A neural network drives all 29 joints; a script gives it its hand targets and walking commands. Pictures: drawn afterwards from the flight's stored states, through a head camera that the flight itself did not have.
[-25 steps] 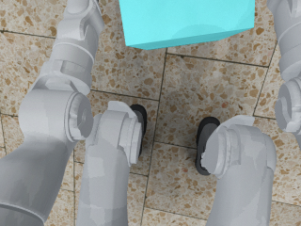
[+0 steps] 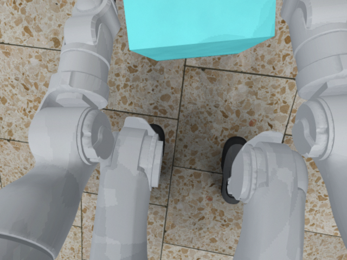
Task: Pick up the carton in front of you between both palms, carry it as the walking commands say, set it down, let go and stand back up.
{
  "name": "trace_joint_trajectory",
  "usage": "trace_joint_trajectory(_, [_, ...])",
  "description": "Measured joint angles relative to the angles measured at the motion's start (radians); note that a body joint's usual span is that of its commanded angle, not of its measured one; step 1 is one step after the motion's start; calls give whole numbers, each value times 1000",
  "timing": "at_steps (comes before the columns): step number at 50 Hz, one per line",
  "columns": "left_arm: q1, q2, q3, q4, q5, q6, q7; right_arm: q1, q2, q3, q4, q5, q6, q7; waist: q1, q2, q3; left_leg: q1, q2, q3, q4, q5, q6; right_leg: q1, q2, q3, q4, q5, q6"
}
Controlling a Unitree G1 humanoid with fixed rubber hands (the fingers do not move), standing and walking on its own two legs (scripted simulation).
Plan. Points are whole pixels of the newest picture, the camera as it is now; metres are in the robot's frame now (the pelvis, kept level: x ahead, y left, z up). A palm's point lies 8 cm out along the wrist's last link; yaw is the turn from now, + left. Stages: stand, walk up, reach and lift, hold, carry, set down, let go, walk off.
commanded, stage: reach and lift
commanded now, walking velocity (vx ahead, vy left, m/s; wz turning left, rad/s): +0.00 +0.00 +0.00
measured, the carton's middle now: out of the picture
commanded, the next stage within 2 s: none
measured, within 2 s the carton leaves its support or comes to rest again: neither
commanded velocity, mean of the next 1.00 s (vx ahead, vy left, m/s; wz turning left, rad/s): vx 0.00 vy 0.00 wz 0.00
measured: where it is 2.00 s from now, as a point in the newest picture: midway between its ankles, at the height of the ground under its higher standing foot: (190, 173)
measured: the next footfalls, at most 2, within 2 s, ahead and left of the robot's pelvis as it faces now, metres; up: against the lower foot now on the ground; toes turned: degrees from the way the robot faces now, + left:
none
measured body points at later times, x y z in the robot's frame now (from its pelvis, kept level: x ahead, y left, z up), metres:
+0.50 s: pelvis -0.02 +0.01 +0.10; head +0.27 -0.01 +0.45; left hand +0.50 +0.16 +0.02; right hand +0.53 -0.14 +0.03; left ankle +0.11 +0.14 -0.33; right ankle +0.09 -0.12 -0.33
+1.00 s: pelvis +0.02 +0.01 +0.22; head +0.22 -0.01 +0.62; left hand +0.47 +0.16 +0.17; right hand +0.48 -0.15 +0.17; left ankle +0.11 +0.14 -0.33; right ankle +0.09 -0.12 -0.33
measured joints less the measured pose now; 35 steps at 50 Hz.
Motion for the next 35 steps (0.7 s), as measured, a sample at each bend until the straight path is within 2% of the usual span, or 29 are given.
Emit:
trace_joint_trajectory(2, [37,-13,-7,-46,-17,15,17,46,12,10,-49,14,13,-21,2,3,-30,-6,-8,-7,-2,-4,-5,-6,4,0,-4,-3,3])
trace_joint_trajectory(5, [109,-51,-4,-138,-31,35,69,116,38,16,-128,28,41,-64,3,7,-90,-16,-27,-20,-16,0,-15,-13,18,6,-21,0,14])
trace_joint_trajectory(7, [167,-73,10,-200,-26,51,68,160,56,5,-179,24,62,-64,-2,9,-144,-20,-39,-28,-34,5,-21,-16,29,12,-42,7,24])
trace_joint_trajectory(12, [269,-132,82,-286,50,93,37,239,124,-84,-243,-42,111,-45,-17,8,-289,5,-48,-37,-110,21,-26,9,49,26,-126,34,44])
trace_joint_trajectory(17, [288,-189,196,-262,197,130,-11,266,184,-230,-206,-177,141,1,-17,-8,-400,61,-41,-39,-220,55,-13,64,59,34,-243,76,46])
trace_joint_trajectory(21, [299,-211,237,-264,274,154,-35,282,216,-305,-200,-259,154,25,-18,-19,-441,109,-43,-43,-309,86,-10,112,61,38,-333,109,42])
trace_joint_trajectory(27, [325,-225,240,-308,305,175,-53,321,252,-349,-251,-300,162,39,-26,-21,-469,167,-53,-56,-405,119,-11,175,57,38,-430,137,40])
trace_joint_trajectory(35, [410,-246,191,-384,284,201,-50,436,287,-321,-370,-271,192,37,-32,-14,-509,260,-54,-64,-491,119,-5,272,56,41,-522,137,42])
